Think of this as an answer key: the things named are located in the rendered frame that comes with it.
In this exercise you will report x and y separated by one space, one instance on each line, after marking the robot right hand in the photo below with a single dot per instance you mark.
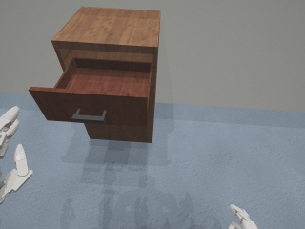
242 217

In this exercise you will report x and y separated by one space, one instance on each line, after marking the drawer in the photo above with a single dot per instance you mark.
120 87

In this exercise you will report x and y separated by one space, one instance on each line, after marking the cabinet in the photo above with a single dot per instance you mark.
113 34

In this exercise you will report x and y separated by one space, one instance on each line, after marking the handle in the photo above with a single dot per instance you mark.
90 119

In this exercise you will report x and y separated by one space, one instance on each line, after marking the robot left hand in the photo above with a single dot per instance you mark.
15 179

